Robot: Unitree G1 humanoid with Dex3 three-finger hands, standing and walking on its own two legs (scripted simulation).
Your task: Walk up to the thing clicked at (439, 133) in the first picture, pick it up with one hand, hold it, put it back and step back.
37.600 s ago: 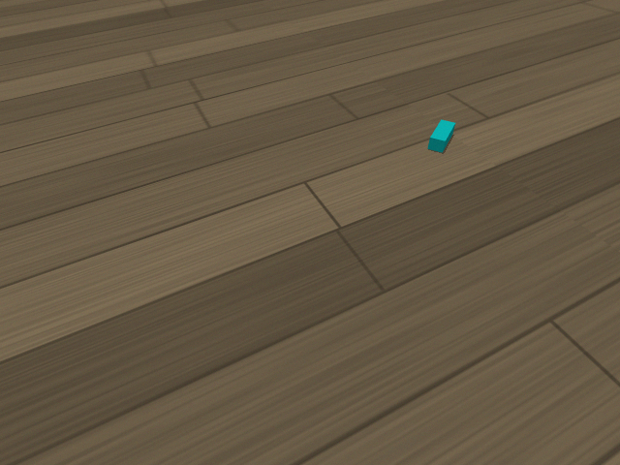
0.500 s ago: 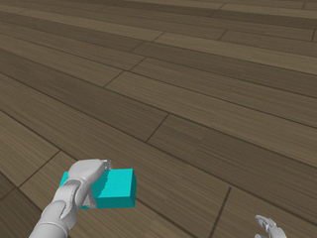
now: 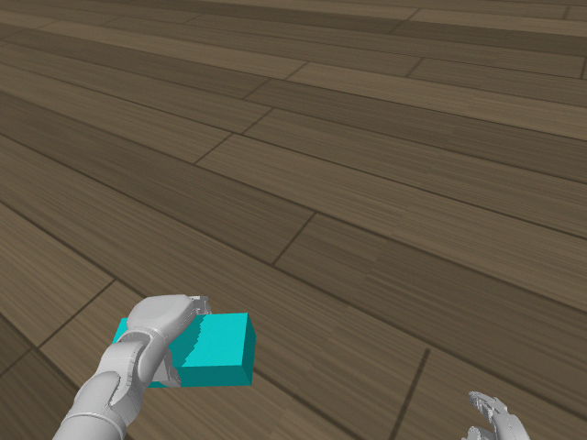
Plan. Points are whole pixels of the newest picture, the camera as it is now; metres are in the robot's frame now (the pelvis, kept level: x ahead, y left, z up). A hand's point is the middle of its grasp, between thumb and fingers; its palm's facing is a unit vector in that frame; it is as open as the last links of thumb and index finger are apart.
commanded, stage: hold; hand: left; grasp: from above
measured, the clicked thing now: (185, 350) +0.30 +0.21 -0.06
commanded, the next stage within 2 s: crouch in 0.28 s
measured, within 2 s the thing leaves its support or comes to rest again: neither
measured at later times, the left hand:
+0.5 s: hand (174, 339) +0.30 +0.22 -0.03, palm faces -0.44 -0.04 -0.90, open 11.1 cm
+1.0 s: hand (207, 362) +0.34 +0.22 -0.21, palm faces -0.42 +0.07 -0.91, open 11.0 cm
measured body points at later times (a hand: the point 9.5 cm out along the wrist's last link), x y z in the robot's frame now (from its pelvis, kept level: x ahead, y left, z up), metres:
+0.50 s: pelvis +0.01 +0.00 +0.00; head +0.02 -0.02 +0.45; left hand +0.32 +0.22 +0.02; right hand +0.17 -0.25 -0.11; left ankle +0.03 +0.14 -0.73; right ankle +0.03 -0.14 -0.73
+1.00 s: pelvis -0.01 +0.01 -0.10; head +0.10 +0.02 +0.34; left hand +0.36 +0.21 -0.15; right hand +0.09 -0.28 -0.22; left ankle +0.03 +0.14 -0.73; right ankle +0.03 -0.14 -0.73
